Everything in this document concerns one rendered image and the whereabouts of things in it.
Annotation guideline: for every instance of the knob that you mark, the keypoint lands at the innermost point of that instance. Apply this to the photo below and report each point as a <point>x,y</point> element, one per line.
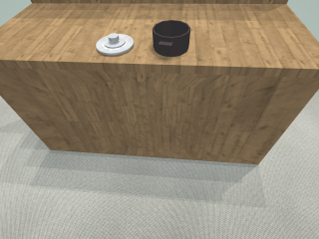
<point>114,37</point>

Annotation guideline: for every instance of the table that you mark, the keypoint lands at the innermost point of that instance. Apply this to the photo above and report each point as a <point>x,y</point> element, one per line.
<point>250,68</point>

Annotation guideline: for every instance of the pot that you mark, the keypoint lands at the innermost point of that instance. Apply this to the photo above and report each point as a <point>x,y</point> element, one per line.
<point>171,38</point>

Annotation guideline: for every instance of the lid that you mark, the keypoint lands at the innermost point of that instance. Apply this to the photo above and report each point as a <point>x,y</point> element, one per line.
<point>106,47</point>

